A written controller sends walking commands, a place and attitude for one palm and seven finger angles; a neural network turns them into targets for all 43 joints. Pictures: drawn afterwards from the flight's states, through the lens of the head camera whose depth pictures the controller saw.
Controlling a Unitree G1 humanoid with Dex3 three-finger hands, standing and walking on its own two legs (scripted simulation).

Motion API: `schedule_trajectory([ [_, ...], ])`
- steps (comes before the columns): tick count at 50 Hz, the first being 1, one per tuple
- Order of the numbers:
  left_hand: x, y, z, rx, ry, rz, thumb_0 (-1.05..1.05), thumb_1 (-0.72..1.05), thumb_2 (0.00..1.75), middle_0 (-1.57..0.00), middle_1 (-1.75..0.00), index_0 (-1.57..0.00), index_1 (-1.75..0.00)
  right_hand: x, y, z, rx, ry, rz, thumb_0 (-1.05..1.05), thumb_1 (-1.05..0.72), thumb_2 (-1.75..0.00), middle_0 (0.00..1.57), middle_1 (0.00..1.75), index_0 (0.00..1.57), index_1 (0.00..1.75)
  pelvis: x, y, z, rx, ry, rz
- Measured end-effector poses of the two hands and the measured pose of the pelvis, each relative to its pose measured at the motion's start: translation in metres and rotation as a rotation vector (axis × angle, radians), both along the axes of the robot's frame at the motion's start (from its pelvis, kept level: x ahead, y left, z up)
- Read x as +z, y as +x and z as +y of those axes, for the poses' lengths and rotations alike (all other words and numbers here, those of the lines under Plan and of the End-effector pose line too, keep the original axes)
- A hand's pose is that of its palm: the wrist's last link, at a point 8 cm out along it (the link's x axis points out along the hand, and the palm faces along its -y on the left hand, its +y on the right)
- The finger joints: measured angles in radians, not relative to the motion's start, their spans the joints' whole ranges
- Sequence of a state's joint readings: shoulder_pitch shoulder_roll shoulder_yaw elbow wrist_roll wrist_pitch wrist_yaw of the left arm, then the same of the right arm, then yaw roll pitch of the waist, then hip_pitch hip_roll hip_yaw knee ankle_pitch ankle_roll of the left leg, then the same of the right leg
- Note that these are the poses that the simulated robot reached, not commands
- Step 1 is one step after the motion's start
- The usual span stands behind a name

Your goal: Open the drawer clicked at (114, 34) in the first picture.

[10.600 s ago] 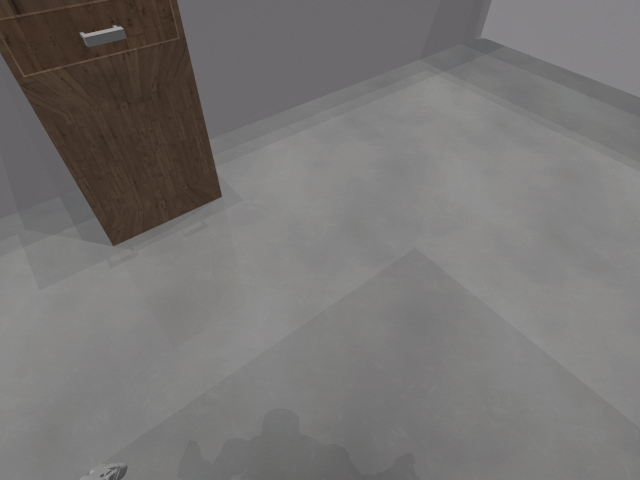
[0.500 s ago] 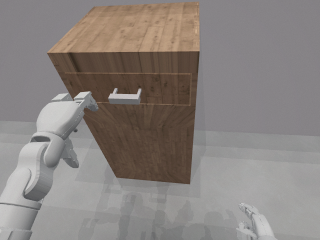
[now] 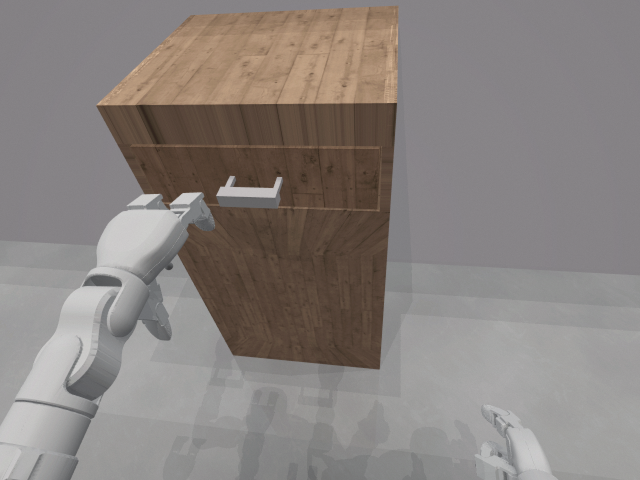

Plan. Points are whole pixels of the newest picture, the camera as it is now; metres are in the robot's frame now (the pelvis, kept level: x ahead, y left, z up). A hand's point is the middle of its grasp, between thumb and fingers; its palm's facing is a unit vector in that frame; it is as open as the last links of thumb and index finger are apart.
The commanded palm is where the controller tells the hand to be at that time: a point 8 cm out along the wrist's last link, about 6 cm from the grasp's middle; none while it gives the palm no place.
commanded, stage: move the hooked fingers above the handle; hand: left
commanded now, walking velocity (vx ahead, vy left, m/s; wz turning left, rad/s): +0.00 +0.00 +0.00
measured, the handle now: (252, 189) +0.58 +0.22 +0.02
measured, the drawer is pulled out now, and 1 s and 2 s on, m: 0.00 0.00 0.00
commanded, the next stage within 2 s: none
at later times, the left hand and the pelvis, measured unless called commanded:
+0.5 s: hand (209, 226) +0.40 +0.21 +0.11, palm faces +0.02 -0.06 -1.00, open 13.8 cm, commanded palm +0.38 +0.23 +0.17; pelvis +0.01 +0.00 +0.00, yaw -1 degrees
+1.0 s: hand (228, 199) +0.48 +0.21 +0.09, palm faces -0.04 -0.02 -1.00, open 13.8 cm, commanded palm +0.47 +0.22 +0.15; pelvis +0.03 -0.01 -0.01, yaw -2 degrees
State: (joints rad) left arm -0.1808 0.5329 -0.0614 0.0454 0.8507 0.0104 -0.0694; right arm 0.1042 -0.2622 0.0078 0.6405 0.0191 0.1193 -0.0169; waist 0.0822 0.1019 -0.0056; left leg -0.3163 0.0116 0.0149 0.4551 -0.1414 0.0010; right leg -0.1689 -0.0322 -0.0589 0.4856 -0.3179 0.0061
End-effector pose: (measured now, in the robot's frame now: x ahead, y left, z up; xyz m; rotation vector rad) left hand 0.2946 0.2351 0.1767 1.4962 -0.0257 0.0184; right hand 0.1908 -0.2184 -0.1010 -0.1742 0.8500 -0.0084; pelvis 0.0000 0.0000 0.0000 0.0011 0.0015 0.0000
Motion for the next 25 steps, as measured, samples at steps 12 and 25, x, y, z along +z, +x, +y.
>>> schedule_trajectory([
  [12,-0.002,0.041,0.004,0.008,0.015,-0.008,0.0,-0.49,0.3,-0.32,-1.2,-0.32,-1.2,-0.008,-0.02,-0.013,-0.05,-0.03,0.071,0.01,-0.91,-0.9,0.2,0.3,0.2,0.3,-0.002,0.004,-0.001,-0.001,-0.003,0.031],
  [25,-0.015,0.083,-0.019,-0.056,0.013,0.003,0.0,-0.49,0.3,-0.32,-1.2,-0.32,-1.2,-0.023,-0.056,-0.031,-0.147,-0.045,0.187,0.01,-0.91,-0.9,0.2,0.3,0.2,0.3,-0.005,0.013,0.002,-0.022,0.002,0.077],
])
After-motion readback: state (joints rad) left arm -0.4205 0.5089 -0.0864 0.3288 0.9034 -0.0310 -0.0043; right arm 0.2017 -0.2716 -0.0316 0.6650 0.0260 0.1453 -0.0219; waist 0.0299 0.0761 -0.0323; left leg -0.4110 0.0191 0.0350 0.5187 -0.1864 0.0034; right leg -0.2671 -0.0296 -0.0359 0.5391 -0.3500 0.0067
